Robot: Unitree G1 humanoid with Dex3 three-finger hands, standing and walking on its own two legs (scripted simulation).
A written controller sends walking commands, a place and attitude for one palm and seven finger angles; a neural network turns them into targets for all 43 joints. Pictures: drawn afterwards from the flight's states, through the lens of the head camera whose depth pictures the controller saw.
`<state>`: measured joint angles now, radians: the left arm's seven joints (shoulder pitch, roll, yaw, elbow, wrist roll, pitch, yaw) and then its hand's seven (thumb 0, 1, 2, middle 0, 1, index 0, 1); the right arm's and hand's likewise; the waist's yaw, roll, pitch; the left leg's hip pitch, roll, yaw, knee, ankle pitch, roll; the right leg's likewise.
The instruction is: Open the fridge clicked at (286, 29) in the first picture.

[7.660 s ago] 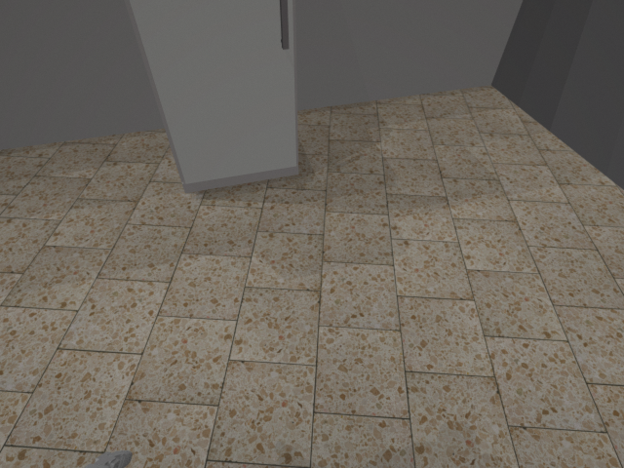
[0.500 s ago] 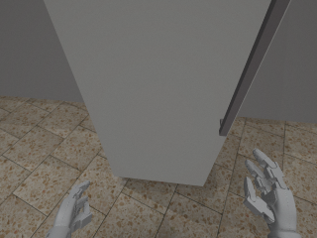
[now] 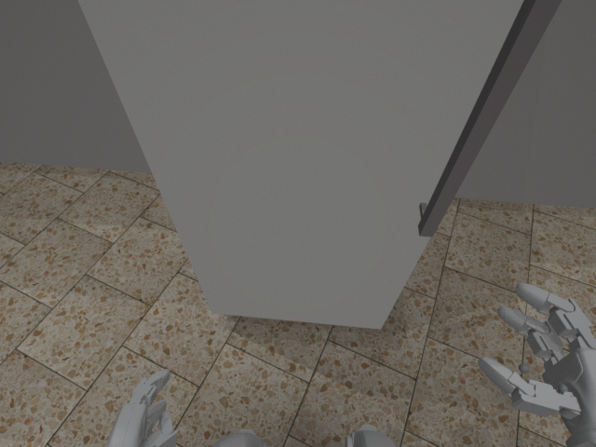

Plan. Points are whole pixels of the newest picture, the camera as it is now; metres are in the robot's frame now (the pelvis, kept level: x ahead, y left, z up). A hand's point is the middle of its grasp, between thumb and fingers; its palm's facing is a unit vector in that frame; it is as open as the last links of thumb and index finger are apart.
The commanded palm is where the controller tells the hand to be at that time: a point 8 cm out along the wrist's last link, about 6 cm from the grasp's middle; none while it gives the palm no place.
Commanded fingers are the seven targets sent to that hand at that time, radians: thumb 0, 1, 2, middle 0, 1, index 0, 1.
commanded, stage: raise the hand to about handle height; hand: right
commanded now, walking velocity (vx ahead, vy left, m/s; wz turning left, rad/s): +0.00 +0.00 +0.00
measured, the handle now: (470, 125) +0.50 -0.18 +0.18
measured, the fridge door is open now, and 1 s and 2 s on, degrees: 0 0 0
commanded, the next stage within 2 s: move the hooked fingers beside the handle in 1.30 s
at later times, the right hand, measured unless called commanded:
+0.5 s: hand (590, 343) +0.25 -0.29 +0.09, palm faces +0.06 +1.00 -0.05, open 13.6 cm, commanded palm +0.23 -0.35 +0.09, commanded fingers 0.00 0.50 -0.30 0.30 1.20 0.30 1.20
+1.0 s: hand out of the picture +0.28 -0.32 +0.11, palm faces +0.05 +1.00 -0.04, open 14.0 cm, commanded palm +0.25 -0.36 +0.12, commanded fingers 0.00 0.50 -0.30 0.30 1.20 0.30 1.20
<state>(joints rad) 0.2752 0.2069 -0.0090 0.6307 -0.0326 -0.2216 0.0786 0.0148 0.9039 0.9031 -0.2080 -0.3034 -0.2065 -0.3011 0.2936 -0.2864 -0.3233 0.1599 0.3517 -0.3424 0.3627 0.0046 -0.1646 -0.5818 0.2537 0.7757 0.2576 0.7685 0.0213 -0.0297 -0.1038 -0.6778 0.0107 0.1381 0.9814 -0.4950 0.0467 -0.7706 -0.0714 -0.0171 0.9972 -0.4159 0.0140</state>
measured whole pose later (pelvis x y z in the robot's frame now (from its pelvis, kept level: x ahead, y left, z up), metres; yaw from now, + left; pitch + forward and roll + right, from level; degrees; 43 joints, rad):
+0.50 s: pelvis +0.01 -0.05 +0.02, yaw +0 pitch +8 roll +3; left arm 0.23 0.24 -0.04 0.55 -0.04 -0.23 0.08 0.01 0.90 0.90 -0.21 -0.30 -0.20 -0.30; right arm 0.18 -0.33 -0.33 0.17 0.32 -0.27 0.37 -0.01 0.41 -0.34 0.29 1.14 0.30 1.14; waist -0.02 -0.02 -0.09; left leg -0.53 0.04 0.12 0.83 -0.43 -0.01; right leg -0.64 -0.03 -0.04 0.89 -0.39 -0.05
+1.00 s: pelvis +0.00 -0.04 +0.03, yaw +0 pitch +6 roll +2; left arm 0.29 0.28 -0.04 0.59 -0.05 -0.24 0.09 0.01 0.90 0.90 -0.21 -0.30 -0.21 -0.30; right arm 0.02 -0.41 -0.42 0.33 0.34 -0.18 0.46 -0.01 0.50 -0.30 0.30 1.20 0.30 1.20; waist 0.00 -0.02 -0.06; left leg -0.45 0.04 0.11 0.73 -0.38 -0.01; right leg -0.55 -0.03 -0.06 0.78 -0.34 -0.05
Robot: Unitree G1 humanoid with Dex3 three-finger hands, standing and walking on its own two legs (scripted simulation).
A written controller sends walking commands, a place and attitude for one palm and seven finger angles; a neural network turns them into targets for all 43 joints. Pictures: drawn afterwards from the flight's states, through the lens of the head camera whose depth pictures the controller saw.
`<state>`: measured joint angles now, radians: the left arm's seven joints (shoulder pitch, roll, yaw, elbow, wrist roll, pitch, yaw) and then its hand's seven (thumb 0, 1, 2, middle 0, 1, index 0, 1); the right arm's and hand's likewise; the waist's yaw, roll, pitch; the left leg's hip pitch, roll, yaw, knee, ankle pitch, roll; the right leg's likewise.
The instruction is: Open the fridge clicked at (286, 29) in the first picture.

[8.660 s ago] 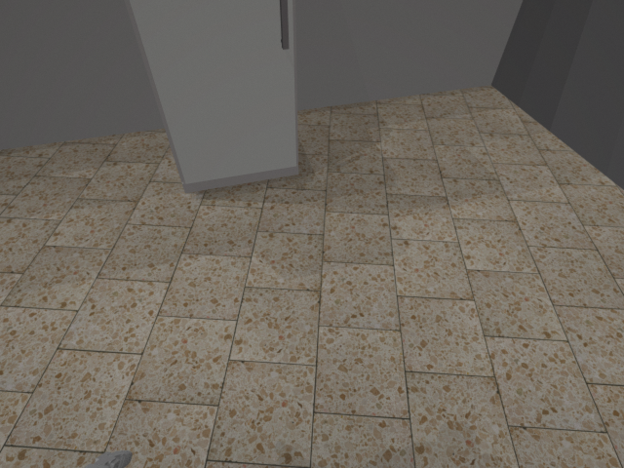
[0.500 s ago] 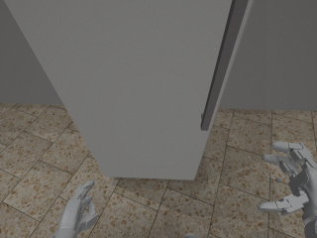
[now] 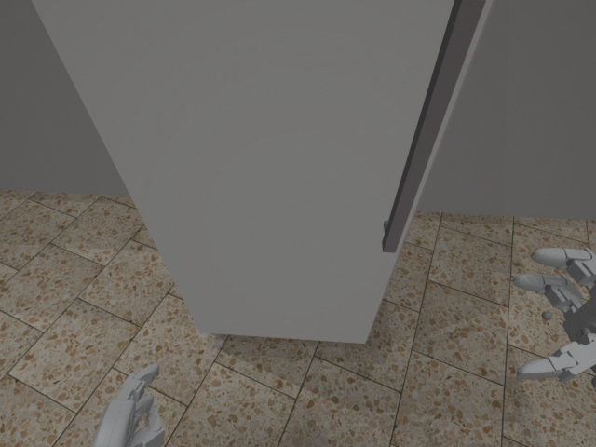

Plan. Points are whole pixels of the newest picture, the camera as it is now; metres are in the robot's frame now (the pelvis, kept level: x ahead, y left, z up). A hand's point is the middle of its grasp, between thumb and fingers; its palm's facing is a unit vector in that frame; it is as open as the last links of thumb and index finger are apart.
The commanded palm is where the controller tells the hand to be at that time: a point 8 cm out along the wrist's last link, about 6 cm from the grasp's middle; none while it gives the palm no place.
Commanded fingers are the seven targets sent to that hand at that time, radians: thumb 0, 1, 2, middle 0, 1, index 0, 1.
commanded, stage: raise the hand to about handle height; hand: right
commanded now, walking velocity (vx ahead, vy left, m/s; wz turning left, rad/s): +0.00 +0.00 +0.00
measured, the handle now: (414, 151) +0.49 -0.14 +0.14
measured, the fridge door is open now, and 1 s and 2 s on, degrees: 0 0 0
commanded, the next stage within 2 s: move the hooked fingers beside the handle in 0.30 s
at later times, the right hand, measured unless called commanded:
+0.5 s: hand (523, 314) +0.28 -0.25 +0.08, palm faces +0.06 +1.00 -0.03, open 14.0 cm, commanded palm +0.25 -0.30 +0.08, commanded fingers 0.00 0.50 -0.30 0.30 1.20 0.30 1.20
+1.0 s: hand (495, 280) +0.32 -0.23 +0.07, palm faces +0.03 +1.00 -0.01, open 14.0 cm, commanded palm +0.30 -0.28 +0.08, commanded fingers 0.00 0.50 -0.30 0.30 1.20 0.30 1.20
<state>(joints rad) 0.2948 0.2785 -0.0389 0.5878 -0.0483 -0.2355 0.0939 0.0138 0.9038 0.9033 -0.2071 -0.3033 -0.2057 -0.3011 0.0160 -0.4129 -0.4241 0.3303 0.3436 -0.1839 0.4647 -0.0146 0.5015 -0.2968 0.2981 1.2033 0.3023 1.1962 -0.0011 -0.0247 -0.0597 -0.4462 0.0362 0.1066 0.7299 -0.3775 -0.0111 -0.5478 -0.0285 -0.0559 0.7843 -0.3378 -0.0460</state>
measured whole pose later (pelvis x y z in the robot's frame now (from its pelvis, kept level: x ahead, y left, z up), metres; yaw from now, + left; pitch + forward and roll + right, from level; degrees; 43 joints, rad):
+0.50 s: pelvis +0.00 +0.02 +0.00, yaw +0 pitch +6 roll +2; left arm 0.26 0.27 -0.04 0.59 -0.05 -0.23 0.10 0.01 0.90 0.90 -0.21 -0.30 -0.21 -0.30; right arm 0.00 -0.39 -0.42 0.38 0.35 -0.22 0.47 -0.02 0.50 -0.30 0.30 1.20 0.30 1.20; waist -0.01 -0.04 -0.06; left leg -0.46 0.02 0.12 0.76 -0.40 0.02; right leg -0.56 -0.05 -0.04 0.79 -0.34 -0.01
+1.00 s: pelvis +0.01 +0.02 +0.00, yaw +1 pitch +8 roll +1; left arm 0.30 0.27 -0.03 0.61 -0.05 -0.18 0.09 0.01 0.91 0.90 -0.21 -0.30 -0.20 -0.30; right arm -0.14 -0.37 -0.39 0.48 0.31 -0.25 0.42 -0.02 0.50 -0.30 0.30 1.20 0.30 1.20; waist 0.02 -0.02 -0.07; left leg -0.50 0.02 0.10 0.77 -0.40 0.01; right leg -0.59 -0.04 -0.06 0.80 -0.35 -0.02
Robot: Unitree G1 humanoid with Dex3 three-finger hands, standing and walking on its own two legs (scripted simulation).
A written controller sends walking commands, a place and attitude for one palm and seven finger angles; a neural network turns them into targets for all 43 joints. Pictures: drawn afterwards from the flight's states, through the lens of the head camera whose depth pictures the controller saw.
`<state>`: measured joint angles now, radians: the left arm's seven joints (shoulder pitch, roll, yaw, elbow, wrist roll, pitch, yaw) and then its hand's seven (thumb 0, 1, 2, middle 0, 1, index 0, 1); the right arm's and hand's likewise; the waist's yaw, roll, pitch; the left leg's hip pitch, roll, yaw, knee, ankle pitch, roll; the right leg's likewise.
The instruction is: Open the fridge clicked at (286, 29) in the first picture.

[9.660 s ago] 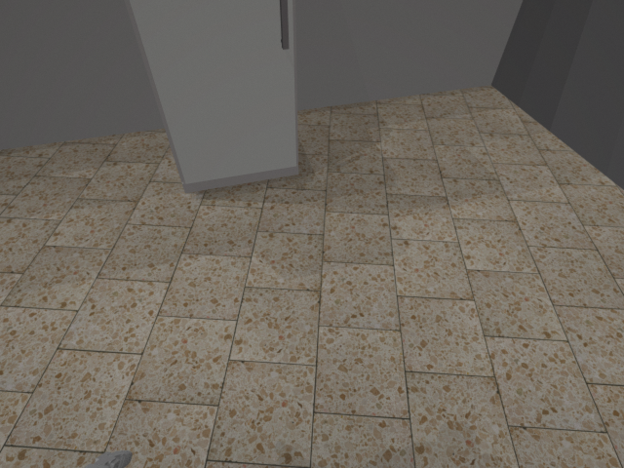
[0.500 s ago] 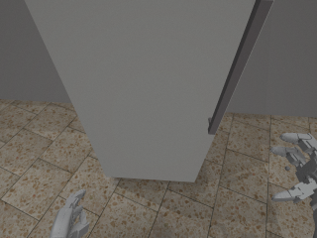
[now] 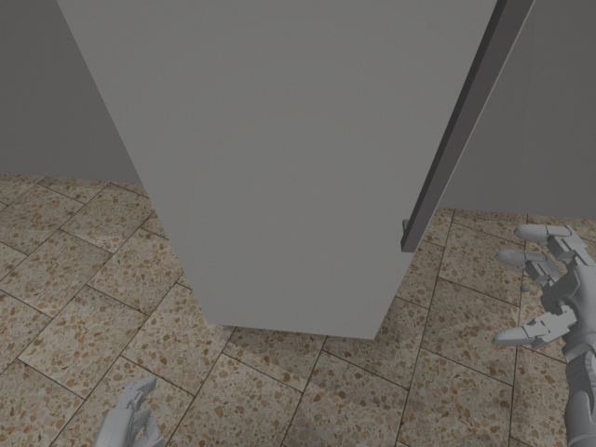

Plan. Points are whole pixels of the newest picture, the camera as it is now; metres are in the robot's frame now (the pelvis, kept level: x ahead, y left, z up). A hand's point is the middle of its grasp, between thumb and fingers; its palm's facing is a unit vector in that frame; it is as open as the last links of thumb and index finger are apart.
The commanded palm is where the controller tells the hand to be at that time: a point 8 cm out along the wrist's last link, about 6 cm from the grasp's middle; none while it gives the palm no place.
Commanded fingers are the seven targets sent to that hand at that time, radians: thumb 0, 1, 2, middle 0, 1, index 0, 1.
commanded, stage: move the hooked fingers beside the handle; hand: right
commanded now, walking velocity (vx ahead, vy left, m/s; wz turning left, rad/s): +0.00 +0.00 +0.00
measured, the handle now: (442, 149) +0.49 -0.16 +0.15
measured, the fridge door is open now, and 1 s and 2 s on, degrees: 0 0 0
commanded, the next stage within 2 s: feel for the door with the fingertips in 1.80 s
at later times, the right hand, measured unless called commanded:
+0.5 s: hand (501, 258) +0.36 -0.24 +0.07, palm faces +0.04 +1.00 +0.00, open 14.0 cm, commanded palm +0.34 -0.29 +0.07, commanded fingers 0.00 0.50 -0.30 0.30 1.20 0.30 1.20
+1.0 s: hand (480, 231) +0.41 -0.22 +0.07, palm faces +0.05 +1.00 +0.01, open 14.0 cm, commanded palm +0.38 -0.27 +0.07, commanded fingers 0.00 0.50 -0.30 0.30 1.20 0.30 1.20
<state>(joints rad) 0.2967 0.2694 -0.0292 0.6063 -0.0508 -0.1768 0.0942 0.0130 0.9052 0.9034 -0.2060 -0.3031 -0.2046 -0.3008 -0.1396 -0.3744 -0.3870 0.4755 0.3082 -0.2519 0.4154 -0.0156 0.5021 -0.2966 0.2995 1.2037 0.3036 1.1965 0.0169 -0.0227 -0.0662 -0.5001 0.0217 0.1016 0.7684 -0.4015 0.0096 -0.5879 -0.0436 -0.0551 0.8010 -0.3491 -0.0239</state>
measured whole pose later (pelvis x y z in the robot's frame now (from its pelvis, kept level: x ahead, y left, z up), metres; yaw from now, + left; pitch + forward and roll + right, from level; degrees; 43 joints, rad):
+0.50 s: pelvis +0.00 -0.01 +0.00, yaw +0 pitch +9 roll +2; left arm 0.29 0.26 -0.03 0.61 -0.04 -0.10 0.08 0.01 0.91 0.90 -0.21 -0.30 -0.21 -0.30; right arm -0.32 -0.36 -0.34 0.62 0.25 -0.28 0.33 -0.02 0.50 -0.30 0.30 1.20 0.30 1.20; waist 0.03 -0.01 -0.07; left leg -0.54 0.03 0.10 0.78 -0.40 0.00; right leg -0.63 -0.04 -0.06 0.82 -0.36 -0.03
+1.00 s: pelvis +0.00 +0.00 -0.01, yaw +1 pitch +11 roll +2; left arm 0.33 0.26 -0.02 0.63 -0.04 -0.02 0.06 0.01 0.91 0.90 -0.21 -0.30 -0.20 -0.30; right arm -0.51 -0.40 -0.37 0.85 0.21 -0.33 0.30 -0.02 0.50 -0.30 0.30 1.20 0.30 1.20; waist 0.07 -0.01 -0.09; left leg -0.61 0.01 0.09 0.82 -0.41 0.01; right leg -0.70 -0.06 -0.06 0.86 -0.37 -0.03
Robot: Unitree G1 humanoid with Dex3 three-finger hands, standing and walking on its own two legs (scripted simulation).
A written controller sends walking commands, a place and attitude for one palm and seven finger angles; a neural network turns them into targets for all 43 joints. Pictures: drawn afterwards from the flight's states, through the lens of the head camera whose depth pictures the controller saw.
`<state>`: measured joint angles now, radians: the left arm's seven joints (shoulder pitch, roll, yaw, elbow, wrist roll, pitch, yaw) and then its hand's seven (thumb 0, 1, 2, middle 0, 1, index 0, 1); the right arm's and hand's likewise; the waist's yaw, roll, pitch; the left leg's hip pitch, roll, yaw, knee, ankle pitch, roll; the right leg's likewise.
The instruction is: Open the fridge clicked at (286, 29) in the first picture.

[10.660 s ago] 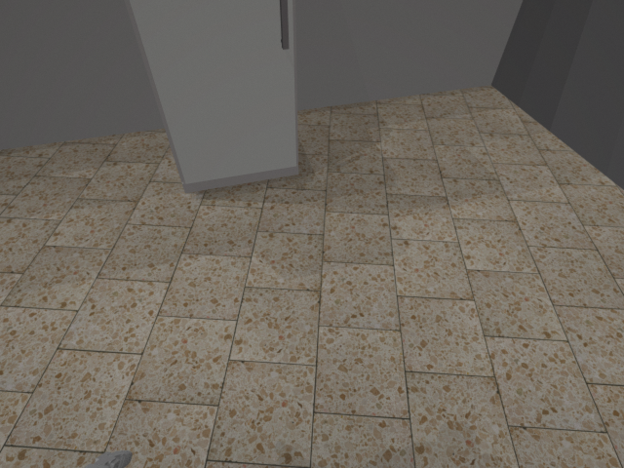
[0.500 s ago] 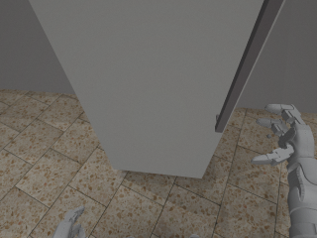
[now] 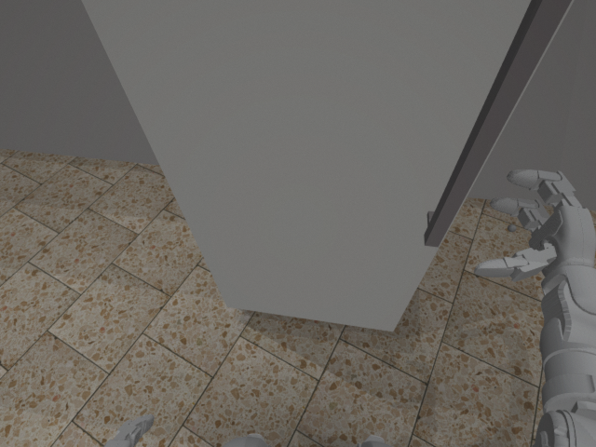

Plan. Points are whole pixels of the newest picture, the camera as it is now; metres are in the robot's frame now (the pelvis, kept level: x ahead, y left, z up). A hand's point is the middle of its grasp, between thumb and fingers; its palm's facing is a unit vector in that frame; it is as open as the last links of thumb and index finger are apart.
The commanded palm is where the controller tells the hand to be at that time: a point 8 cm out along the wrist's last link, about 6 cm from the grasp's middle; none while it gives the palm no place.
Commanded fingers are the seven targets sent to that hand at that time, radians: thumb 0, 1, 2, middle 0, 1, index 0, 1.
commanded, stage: move the hooked fingers beside the handle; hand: right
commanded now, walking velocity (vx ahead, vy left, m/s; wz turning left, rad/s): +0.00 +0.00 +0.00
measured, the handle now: (474, 138) +0.48 -0.17 +0.16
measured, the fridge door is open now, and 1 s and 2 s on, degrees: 0 0 0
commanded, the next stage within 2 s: feel for the door with the fingertips in 0.80 s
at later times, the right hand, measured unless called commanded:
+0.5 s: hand (513, 227) +0.41 -0.23 +0.07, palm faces +0.06 +1.00 +0.01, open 14.0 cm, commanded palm +0.38 -0.28 +0.08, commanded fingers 0.00 0.50 -0.30 0.30 1.20 0.30 1.20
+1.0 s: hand (502, 225) +0.41 -0.22 +0.07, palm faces +0.05 +1.00 +0.00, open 14.0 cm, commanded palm +0.38 -0.26 +0.08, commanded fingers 0.00 0.50 -0.30 0.30 1.20 0.30 1.20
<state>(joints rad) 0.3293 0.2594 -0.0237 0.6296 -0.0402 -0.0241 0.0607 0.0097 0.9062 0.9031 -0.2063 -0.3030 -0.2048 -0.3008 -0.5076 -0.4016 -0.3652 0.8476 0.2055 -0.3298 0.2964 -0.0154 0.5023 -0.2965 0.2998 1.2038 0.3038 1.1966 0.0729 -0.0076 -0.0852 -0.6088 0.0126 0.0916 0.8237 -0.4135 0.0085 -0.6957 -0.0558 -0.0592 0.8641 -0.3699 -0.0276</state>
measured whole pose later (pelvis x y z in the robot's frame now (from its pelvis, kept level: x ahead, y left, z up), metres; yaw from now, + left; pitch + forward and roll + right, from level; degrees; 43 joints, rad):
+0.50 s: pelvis +0.01 +0.00 +0.00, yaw +1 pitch +13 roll +2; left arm 0.34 0.25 -0.02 0.61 -0.04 0.01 0.06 0.01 0.91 0.90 -0.21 -0.30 -0.20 -0.30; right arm -0.49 -0.41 -0.38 0.84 0.21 -0.34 0.31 -0.02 0.50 -0.30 0.30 1.20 0.30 1.20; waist 0.08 -0.01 -0.10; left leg -0.63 0.01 0.09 0.83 -0.42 0.00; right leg -0.72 -0.06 -0.06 0.88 -0.39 -0.03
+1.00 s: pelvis +0.01 +0.00 +0.00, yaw +0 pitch +12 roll +2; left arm 0.34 0.25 -0.02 0.60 -0.04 0.01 0.04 0.01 0.91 0.90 -0.21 -0.30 -0.20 -0.30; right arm -0.47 -0.37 -0.33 0.78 0.21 -0.33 0.26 -0.02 0.50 -0.30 0.30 1.20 0.30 1.20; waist 0.07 -0.02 -0.10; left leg -0.62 0.01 0.08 0.83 -0.42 0.00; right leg -0.70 -0.06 -0.06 0.88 -0.39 -0.03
